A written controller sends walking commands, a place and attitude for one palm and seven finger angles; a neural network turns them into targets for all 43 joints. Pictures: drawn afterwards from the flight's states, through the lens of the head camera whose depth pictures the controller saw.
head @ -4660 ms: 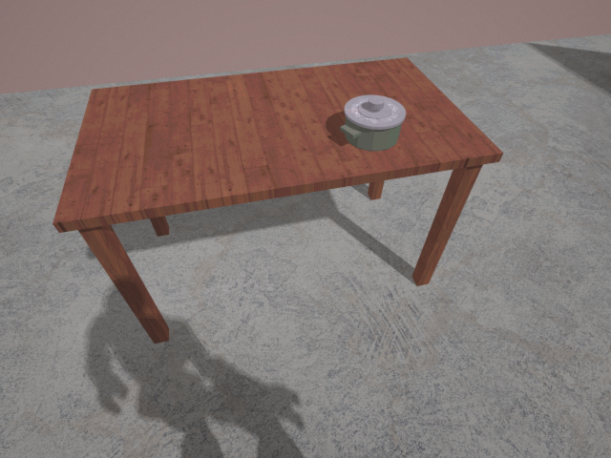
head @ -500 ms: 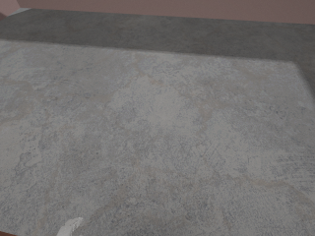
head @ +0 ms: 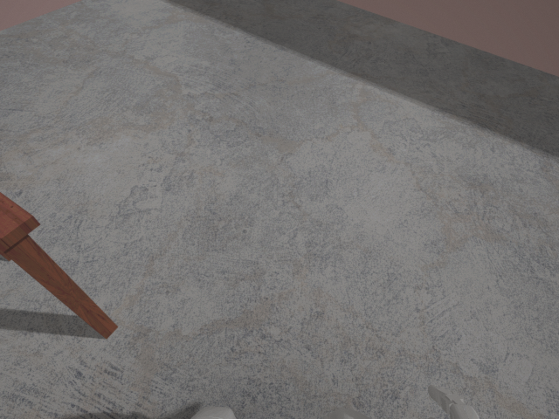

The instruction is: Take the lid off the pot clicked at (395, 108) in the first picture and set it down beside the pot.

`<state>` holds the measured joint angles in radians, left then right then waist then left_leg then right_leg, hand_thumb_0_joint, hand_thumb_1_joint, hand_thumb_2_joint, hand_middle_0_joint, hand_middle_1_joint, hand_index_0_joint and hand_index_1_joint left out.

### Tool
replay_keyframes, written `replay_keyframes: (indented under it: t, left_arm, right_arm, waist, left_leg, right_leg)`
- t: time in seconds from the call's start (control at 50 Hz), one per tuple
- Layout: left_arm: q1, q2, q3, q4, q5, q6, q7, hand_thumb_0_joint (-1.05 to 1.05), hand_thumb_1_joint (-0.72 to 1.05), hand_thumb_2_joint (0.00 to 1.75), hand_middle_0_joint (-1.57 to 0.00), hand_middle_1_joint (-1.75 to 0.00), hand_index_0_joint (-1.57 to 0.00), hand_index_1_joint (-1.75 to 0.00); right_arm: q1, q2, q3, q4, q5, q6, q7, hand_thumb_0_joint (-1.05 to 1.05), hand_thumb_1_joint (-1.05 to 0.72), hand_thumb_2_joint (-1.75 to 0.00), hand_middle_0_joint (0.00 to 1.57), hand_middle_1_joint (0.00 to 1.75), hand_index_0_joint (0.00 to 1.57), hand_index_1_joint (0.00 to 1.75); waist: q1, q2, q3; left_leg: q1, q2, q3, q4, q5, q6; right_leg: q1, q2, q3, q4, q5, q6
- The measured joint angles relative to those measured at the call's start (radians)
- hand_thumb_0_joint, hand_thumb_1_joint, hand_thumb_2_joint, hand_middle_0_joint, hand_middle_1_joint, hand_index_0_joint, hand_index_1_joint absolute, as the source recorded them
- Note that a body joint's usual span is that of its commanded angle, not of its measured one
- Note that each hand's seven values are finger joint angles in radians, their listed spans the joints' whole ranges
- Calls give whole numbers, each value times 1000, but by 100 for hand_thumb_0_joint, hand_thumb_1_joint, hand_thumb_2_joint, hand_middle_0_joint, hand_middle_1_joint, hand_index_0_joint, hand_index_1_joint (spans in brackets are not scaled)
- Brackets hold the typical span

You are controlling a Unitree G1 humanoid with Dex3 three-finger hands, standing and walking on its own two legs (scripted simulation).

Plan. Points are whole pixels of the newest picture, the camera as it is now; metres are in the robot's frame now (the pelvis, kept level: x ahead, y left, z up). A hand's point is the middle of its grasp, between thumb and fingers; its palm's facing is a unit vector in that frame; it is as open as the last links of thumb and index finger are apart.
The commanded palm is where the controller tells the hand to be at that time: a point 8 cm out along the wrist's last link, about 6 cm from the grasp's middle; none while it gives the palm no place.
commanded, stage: turn to face it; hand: left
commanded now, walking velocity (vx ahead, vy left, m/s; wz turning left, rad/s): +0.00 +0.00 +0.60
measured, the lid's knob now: out of the picture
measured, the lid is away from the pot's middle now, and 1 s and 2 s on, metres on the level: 0.00 0.00 0.00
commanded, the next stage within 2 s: take the last steps up to it in 1.58 s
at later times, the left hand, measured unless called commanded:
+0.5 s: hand out of the picture +0.04 +0.19 -0.13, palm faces +0.30 -0.91 -0.30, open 7.4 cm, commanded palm none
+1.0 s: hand out of the picture -0.08 +0.25 -0.15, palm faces +0.59 -0.76 -0.26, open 7.4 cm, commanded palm none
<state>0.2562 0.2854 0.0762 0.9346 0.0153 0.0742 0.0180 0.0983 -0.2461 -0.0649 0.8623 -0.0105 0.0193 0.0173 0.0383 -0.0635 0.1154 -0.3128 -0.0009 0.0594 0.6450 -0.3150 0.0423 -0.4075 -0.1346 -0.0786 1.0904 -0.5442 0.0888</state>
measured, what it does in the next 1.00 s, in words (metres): steps on the spot, turning left: right foot, then left foot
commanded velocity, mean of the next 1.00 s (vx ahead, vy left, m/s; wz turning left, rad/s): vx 0.00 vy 0.00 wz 0.60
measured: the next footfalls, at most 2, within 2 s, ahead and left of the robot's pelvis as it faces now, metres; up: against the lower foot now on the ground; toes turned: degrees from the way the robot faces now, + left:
right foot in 0.36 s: +0.07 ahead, -0.15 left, +0.00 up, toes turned +11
left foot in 0.76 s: -0.03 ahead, +0.11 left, +0.00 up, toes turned +32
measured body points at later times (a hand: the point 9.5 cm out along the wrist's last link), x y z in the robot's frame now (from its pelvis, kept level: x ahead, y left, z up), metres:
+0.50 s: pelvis +0.00 -0.04 +0.01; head +0.03 -0.06 +0.46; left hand +0.02 +0.23 -0.11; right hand +0.13 -0.28 -0.15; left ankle -0.04 +0.09 -0.64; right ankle +0.03 -0.15 -0.72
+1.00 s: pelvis -0.02 +0.02 +0.02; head +0.00 +0.06 +0.46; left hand -0.11 +0.29 -0.13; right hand +0.21 -0.15 -0.11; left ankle -0.06 +0.09 -0.72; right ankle +0.07 -0.14 -0.65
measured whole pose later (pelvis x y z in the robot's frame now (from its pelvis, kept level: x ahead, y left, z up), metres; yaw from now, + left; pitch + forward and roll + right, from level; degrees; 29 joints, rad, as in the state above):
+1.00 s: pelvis -0.02 +0.02 +0.02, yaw +35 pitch +0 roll -2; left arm 0.18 0.29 0.07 0.90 0.01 0.06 0.01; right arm 0.17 -0.22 -0.05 0.90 -0.01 0.03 0.00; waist 0.01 -0.03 0.08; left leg -0.25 -0.04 -0.04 0.49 -0.25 0.05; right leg -0.48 -0.10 -0.01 1.07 -0.39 0.11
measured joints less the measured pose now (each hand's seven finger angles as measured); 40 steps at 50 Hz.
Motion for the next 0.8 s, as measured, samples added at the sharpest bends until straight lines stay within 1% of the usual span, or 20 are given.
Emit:
replay_keyframes:
  t: [0.04, 0.08, 0.16, 0.26, 0.3, 0.34, 0.36, 0.38, 0.4, 0.42, 0.48, 0.52, 0.56, 0.62, 0.68, 0.72, 0.74, 0.76, 0.78, 0.8]
  left_arm:
    - [-16, 4, 4, 0, 0, 1, -4, 1, 91, 90, -20, -30, -20, -30]
    - [-32, 4, 3, -12, 0, -5, -9, 1, 91, 90, -19, -30, -20, -30]
    - [-58, -5, -1, -36, 0, -11, -12, 1, 91, 90, -19, -30, -20, -30]
    - [-89, -22, -8, -59, -3, -14, -8, 1, 91, 90, -19, -30, -20, -30]
    - [-99, -30, -12, -69, -7, -21, -6, 1, 91, 90, -19, -30, -20, -30]
    - [-99, -38, -18, -82, -10, -34, -5, 1, 91, 90, -19, -30, -20, -30]
    - [-94, -41, -21, -91, -8, -45, -4, 0, 91, 90, -20, -30, -20, -30]
    - [-94, -51, -24, -93, -3, -52, -2, 0, 91, 90, -20, -30, -20, -30]
    - [-92, -60, -30, -95, -1, -54, -1, 0, 91, 90, -20, -30, -20, -30]
    - [-88, -69, -35, -95, 0, -54, 1, 0, 91, 90, -20, -30, -21, -30]
    - [-69, -88, -42, -91, 0, -53, 3, 0, 90, 90, -20, -30, -21, -30]
    - [-60, -93, -44, -85, 2, -54, 4, 0, 90, 90, -20, -30, -21, -30]
    - [-52, -94, -46, -81, 5, -57, 3, 0, 90, 90, -20, -30, -21, -30]
    - [-41, -90, -48, -76, 9, -57, -1, 0, 90, 90, -20, -30, -21, -30]
    - [-31, -78, -44, -70, 12, -53, -6, 0, 90, 90, -20, -30, -21, -30]
    - [-22, -64, -37, -63, 11, -48, -8, 0, 90, 90, -20, -30, -21, -30]
    - [-14, -56, -34, -61, 7, -45, -10, 0, 90, 90, -20, -30, -21, -30]
    - [-9, -45, -28, -57, 3, -39, -11, 0, 90, 90, -20, -30, -21, -30]
    - [-12, -33, -20, -47, 0, -29, -10, 0, 90, 90, -20, -30, -21, -30]
    - [-16, -22, -15, -38, -1, -16, -7, 1, 90, 90, -20, -30, -21, -30]
  right_arm:
    - [12, 6, 5, 3, -2, 3, -8, 1, -91, -90, 20, 30, 20, 30]
    - [24, 9, 10, 13, -3, 8, -11, 1, -91, -90, 20, 30, 20, 30]
    - [49, 16, 11, 28, -4, 17, -8, 1, -90, -90, 20, 30, 20, 30]
    - [78, 21, 5, 39, -9, 27, -5, 1, -90, -90, 21, 30, 20, 30]
    - [89, 19, 0, 43, -10, 32, -5, 1, -90, -90, 21, 30, 20, 30]
    - [101, 14, -7, 47, -6, 38, -5, 1, -90, -90, 21, 30, 20, 30]
    - [109, 10, -11, 48, -2, 41, -5, 1, -90, -90, 21, 30, 20, 30]
    - [108, 3, -18, 54, 1, 46, -6, 1, -90, -90, 21, 30, 20, 30]
    - [108, -3, -24, 59, -1, 50, -6, 1, -90, -90, 21, 30, 20, 30]
    - [111, -10, -29, 62, -4, 54, -5, 1, -90, -90, 20, 30, 20, 30]
    - [117, -23, -38, 71, -8, 60, 6, 1, -91, -90, 20, 30, 20, 30]
    - [118, -24, -39, 74, -8, 61, 11, 1, -91, -90, 20, 30, 20, 30]
    - [115, -20, -37, 76, -6, 65, 14, 1, -91, -90, 20, 30, 20, 30]
    - [96, -16, -32, 75, -3, 68, 16, 1, -91, -90, 20, 30, 20, 30]
    - [68, -12, -25, 66, 1, 62, 17, 1, -91, -90, 20, 30, 20, 30]
    - [53, -10, -20, 53, 2, 50, 16, 1, -91, -90, 20, 30, 20, 30]
    - [50, -12, -17, 43, 2, 41, 17, 1, -91, -90, 20, 30, 20, 30]
    - [45, -12, -17, 35, 1, 30, 17, 1, -91, -90, 20, 30, 20, 30]
    - [37, -7, -16, 31, 1, 20, 15, 1, -91, -90, 20, 30, 20, 30]
    - [33, -2, -12, 27, 2, 12, 13, 1, -91, -90, 20, 30, 20, 30]
  waist:
    - [-4, 9, -5]
    - [-7, 16, -11]
    - [-17, 35, -28]
    - [-44, 63, -39]
    - [-54, 78, -41]
    - [-59, 93, -47]
    - [-58, 97, -55]
    - [-56, 111, -51]
    - [-58, 120, -47]
    - [-62, 128, -44]
    - [-67, 127, -42]
    - [-69, 113, -36]
    - [-66, 94, -31]
    - [-55, 67, -20]
    - [-37, 43, -7]
    - [-30, 29, -4]
    - [-29, 24, -8]
    - [-27, 16, -12]
    - [-24, 2, -8]
    - [-19, -4, -6]
  left_leg:
    - [17, -6, -24, -42, 26, -3]
    - [31, -16, -45, -84, 55, 1]
    - [41, -36, -85, -135, 93, 3]
    - [20, -54, -139, -139, 110, -8]
    - [3, -60, -164, -126, 110, -18]
    - [-22, -69, -189, -94, 101, -32]
    - [-44, -76, -196, -61, 86, -39]
    - [-73, -76, -199, 8, 7, -50]
    - [-108, -78, -188, 106, -73, -57]
    - [-144, -78, -173, 212, -110, -63]
    - [-208, -49, -114, 447, -104, -85]
    - [-211, -21, -84, 497, -93, -100]
    - [-191, 3, -62, 469, -100, -110]
    - [-141, 27, -35, 354, -115, -115]
    - [-79, 33, -9, 216, -129, -107]
    - [-28, 28, 11, 100, -88, -99]
    - [7, 24, 19, 19, -30, -92]
    - [17, 16, 18, -18, 22, -67]
    - [4, 3, 16, 4, 13, -40]
    - [-2, -1, 12, 21, -9, -19]
  right_leg:
    - [-44, 17, 25, 53, 60, 4]
    - [-68, 25, 45, 47, 117, 8]
    - [-68, 38, 73, -46, 161, 12]
    - [-8, 71, 86, -218, 141, 3]
    - [34, 92, 85, -305, 140, -5]
    - [100, 109, 76, -441, 198, -12]
    - [132, 110, 71, -519, 222, -39]
    - [132, 114, 59, -520, 233, -68]
    - [134, 110, 44, -512, 234, -82]
    - [144, 102, 27, -516, 235, -88]
    - [181, 76, -11, -551, 245, -86]
    - [201, 56, -33, -565, 247, -83]
    - [213, 35, -53, -568, 244, -80]
    - [217, 5, -83, -557, 233, -69]
    - [206, -23, -110, -525, 214, -52]
    - [193, -44, -132, -487, 193, -35]
    - [181, -55, -142, -454, 175, -24]
    - [153, -70, -139, -397, 157, -18]
    - [115, -71, -100, -310, 84, -9]
    - [73, -54, -56, -213, 23, -5]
